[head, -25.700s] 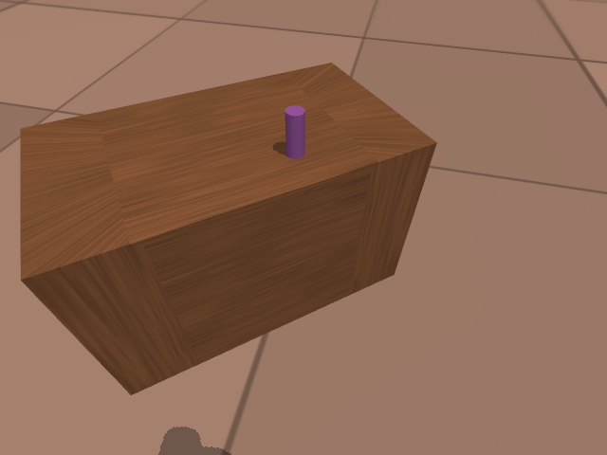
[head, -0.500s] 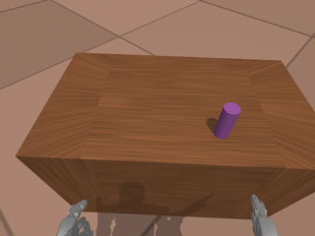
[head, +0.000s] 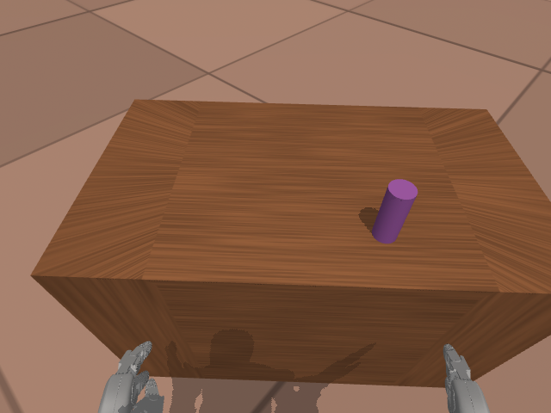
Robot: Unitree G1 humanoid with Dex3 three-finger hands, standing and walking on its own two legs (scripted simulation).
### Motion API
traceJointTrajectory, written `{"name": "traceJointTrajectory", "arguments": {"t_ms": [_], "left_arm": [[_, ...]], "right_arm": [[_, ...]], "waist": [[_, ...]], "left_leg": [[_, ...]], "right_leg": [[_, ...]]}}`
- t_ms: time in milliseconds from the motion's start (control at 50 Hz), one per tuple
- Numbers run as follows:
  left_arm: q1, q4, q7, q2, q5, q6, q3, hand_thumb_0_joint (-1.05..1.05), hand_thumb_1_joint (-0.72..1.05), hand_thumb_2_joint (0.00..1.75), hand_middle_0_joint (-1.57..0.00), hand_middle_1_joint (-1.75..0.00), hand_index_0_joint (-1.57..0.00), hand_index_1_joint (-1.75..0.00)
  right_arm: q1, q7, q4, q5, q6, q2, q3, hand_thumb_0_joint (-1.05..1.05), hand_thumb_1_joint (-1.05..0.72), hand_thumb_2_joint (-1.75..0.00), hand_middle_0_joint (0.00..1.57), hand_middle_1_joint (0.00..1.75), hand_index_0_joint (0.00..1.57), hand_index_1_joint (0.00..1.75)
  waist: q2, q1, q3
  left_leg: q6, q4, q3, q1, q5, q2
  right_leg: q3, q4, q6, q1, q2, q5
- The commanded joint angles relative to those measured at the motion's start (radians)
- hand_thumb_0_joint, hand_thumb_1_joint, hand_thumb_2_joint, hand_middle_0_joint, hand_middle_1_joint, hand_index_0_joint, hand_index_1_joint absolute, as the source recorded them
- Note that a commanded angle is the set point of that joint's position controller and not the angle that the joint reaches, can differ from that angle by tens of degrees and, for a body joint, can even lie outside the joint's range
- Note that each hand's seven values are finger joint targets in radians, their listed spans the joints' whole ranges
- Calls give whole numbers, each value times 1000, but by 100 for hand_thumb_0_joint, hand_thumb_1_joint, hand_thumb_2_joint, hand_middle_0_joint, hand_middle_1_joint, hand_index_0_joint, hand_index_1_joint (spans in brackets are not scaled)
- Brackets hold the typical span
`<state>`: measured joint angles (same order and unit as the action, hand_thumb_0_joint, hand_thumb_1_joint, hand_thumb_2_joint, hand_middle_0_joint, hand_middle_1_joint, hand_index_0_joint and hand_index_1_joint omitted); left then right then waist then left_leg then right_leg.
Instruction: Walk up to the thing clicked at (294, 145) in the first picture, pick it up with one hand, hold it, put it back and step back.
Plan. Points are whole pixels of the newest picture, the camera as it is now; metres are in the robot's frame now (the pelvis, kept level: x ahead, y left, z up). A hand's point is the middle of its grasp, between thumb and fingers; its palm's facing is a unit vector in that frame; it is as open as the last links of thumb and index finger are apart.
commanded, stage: home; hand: right
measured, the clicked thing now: (392, 213) +0.49 -0.20 -0.01
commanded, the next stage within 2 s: stand in 1.48 s
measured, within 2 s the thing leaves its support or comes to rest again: neither
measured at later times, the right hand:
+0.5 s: hand (423, 409) +0.17 -0.19 -0.05, palm faces +0.13 +0.95 -0.28, open 17.5 cm
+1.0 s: hand (423, 408) +0.17 -0.19 -0.05, palm faces +0.13 +0.95 -0.28, open 17.5 cm
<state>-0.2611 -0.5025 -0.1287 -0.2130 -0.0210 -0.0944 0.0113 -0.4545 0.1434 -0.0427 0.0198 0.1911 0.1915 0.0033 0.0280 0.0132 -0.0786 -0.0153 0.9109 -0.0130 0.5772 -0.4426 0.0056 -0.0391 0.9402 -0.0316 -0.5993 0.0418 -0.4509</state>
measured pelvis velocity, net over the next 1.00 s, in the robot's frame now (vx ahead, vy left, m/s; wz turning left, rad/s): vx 0.00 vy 0.00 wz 0.00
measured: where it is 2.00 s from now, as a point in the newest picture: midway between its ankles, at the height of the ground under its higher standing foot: outside the picture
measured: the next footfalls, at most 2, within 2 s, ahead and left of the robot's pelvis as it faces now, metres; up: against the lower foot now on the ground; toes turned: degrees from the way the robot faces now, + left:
none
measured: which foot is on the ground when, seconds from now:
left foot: down 0.00-1.00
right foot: down 0.00-1.00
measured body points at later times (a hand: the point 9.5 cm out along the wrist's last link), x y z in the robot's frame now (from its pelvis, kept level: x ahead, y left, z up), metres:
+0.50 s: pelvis +0.00 +0.00 +0.00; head +0.02 +0.00 +0.45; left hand +0.16 +0.24 -0.07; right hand +0.16 -0.23 -0.03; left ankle +0.01 +0.13 -0.69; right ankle +0.02 -0.14 -0.69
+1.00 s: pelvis +0.00 +0.00 +0.00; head +0.02 +0.00 +0.45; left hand +0.16 +0.24 -0.07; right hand +0.16 -0.23 -0.03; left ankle +0.01 +0.13 -0.69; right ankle +0.02 -0.14 -0.69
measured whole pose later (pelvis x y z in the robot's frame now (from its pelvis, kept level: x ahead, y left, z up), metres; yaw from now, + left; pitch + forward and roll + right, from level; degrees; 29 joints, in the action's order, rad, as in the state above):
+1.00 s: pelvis +0.00 +0.00 +0.00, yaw +0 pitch +6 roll +2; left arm -0.27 -0.52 -0.16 -0.21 -0.01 -0.13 0.02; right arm -0.46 0.15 -0.01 0.02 0.25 0.19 0.01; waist 0.03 0.02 -0.09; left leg -0.02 0.92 -0.01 0.58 -0.45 0.00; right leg -0.04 0.96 -0.03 -0.61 0.04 -0.46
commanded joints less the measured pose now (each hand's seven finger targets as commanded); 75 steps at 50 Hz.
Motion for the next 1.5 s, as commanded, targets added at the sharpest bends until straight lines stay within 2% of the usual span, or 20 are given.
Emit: {"name": "traceJointTrajectory", "arguments": {"t_ms": [0,140,200,220,280,320,380,500,540,680,820,980,1060,1180,1200,1240,1280,1340,1360,1480], "left_arm": [[61,160,-24,-120,6,-60,-50,0,90,90,-20,-30,-20,-30],[70,159,-30,-121,7,-68,-47,0,90,90,-20,-30,-20,-30],[68,159,-31,-125,9,-77,-51,0,90,90,-20,-30,-20,-30],[64,157,-30,-123,9,-76,-51,0,90,90,-20,-30,-20,-30],[57,156,-35,-122,8,-80,-51,0,90,90,-20,-30,-20,-30],[65,154,-34,-120,10,-82,-46,0,90,90,-20,-30,-20,-30],[54,149,-38,-122,11,-85,-51,0,90,90,-20,-30,-20,-30],[52,148,-40,-123,11,-85,-50,0,90,90,-20,-30,-20,-30],[60,150,-40,-120,11,-83,-47,0,90,90,-20,-30,-20,-30],[60,151,-43,-119,13,-86,-48,0,90,90,-20,-30,-20,-30],[49,147,-44,-121,14,-86,-50,0,90,90,-20,-30,-20,-30],[62,147,-43,-122,13,-87,-48,0,90,90,-20,-30,-20,-30],[60,150,-40,-119,13,-87,-47,0,90,90,-20,-30,-20,-30],[54,149,-42,-120,13,-83,-49,0,90,90,-20,-30,-20,-30],[99,-80,17,-295,143,-27,-76,0,90,90,-20,-30,-20,-30],[74,-96,65,-289,138,-2,-100,0,90,90,-20,-30,-20,-30],[102,-116,86,-265,106,14,-88,0,90,90,-20,-30,-20,-30],[81,-155,114,-274,68,29,-83,0,90,90,-20,-30,-20,-30],[80,-175,119,-275,64,33,-84,0,90,90,-20,-30,-20,-30],[102,-264,126,-295,66,44,-90,0,90,90,-20,-30,-20,-30]], "right_arm": [[40,13,213,-11,-46,99,-50,0,55,-5,5,5,5,5],[29,19,191,-14,-35,109,-59,0,55,-6,5,5,5,5],[24,17,211,-14,-36,86,-40,0,56,-5,5,5,5,5],[24,19,226,-13,-36,104,-59,0,56,-5,5,5,5,5],[27,17,210,-15,-27,97,-46,0,56,-5,5,5,5,5],[51,18,219,-12,-29,93,-42,0,57,-4,5,5,5,5],[8,18,212,-16,-22,99,-55,0,56,-4,5,5,5,5],[6,19,203,-15,-9,99,-57,0,56,-4,5,5,5,5],[30,18,214,-13,-9,103,-56,0,58,-4,5,5,5,5],[29,17,222,-13,-5,104,-55,0,55,-5,5,5,5,5],[20,17,232,-15,0,99,-57,0,54,-6,5,5,5,5],[38,17,230,-14,0,102,-51,0,56,-4,5,5,5,5],[14,18,226,-15,1,97,-49,0,55,-5,5,5,5,5],[26,18,234,-15,3,99,-49,0,53,-6,5,5,5,5],[140,-42,-117,-137,-109,284,-91,0,55,-5,5,5,5,5],[147,-80,-247,-132,-180,290,-101,0,56,-4,5,5,5,5],[149,-102,-315,-114,-217,282,-81,0,57,-4,5,5,5,5],[187,-123,-412,-75,-237,305,-82,0,53,-6,5,6,5,6],[202,-124,-444,-72,-237,304,-81,0,57,-4,5,5,5,5],[229,-121,-606,-68,-244,323,-78,0,54,-6,5,5,5,5]], "waist": [[-8,11,-119],[-14,2,-55],[-15,5,-95],[4,-6,-118],[-24,14,-111],[1,11,-78],[-13,5,-124],[-14,8,-125],[-13,8,-84],[-22,8,-97],[-19,8,-139],[-3,7,-82],[-8,-1,-108],[-12,11,-134],[-94,-29,-15],[-83,-2,-45],[-85,-9,-20],[-117,5,-35],[-104,4,-16],[-32,-8,20]], "left_leg": [[11,-171,-29,-46,150,-21],[13,-185,-39,-4,39,-26],[15,-165,-46,-20,79,-30],[17,-161,-43,-39,109,-27],[12,-161,-43,-27,116,-29],[15,-166,-40,-8,68,-29],[14,-152,-44,-36,136,-29],[12,-145,-44,-42,182,-28],[11,-163,-43,-33,136,-27],[10,-166,-39,-30,125,-26],[8,-147,-42,-55,195,-26],[12,-163,-44,-18,111,-28],[12,-152,-46,-36,136,-28],[10,-148,-39,-45,189,-26],[75,-178,85,-156,182,51],[113,-178,134,-127,156,71],[108,-214,123,-133,199,75],[94,-246,149,-176,215,88],[93,-260,153,-164,183,89],[81,-291,126,-218,214,73]], "right_leg": [[54,-144,37,73,-33,146],[48,-169,36,29,-31,47],[39,-169,33,54,-25,86],[41,-161,31,57,-27,117],[44,-154,35,56,-27,119],[41,-165,32,42,-24,70],[40,-147,33,66,-24,142],[41,-140,33,65,-25,185],[44,-148,33,44,-28,137],[48,-145,35,43,-31,124],[45,-133,33,74,-29,194],[44,-155,32,50,-28,114],[40,-150,31,59,-26,143],[44,-130,33,69,-28,188],[-15,-159,92,125,17,261],[-12,-169,115,158,15,225],[-8,-169,112,172,7,195],[-6,-207,98,197,-7,170],[-13,-216,94,202,-12,159],[-51,-299,106,248,8,214]]}}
